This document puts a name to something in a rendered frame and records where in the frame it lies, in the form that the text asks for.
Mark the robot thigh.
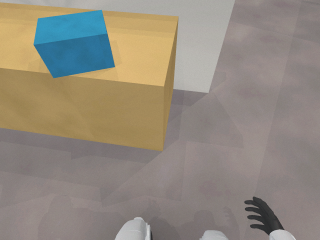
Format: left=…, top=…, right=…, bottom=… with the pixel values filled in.
left=199, top=230, right=229, bottom=240
left=115, top=219, right=151, bottom=240

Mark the pedestal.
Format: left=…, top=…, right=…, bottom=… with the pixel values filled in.
left=0, top=2, right=179, bottom=152

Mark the left robot thigh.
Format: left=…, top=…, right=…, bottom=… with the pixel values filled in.
left=115, top=219, right=151, bottom=240

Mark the robot right forearm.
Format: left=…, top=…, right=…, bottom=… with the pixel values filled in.
left=269, top=229, right=296, bottom=240

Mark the right robot thigh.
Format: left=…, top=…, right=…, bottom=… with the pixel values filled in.
left=199, top=230, right=229, bottom=240

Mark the carton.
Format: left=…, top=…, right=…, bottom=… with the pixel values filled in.
left=33, top=10, right=115, bottom=78

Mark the robot right hand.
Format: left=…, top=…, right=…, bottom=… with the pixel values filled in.
left=244, top=196, right=284, bottom=236

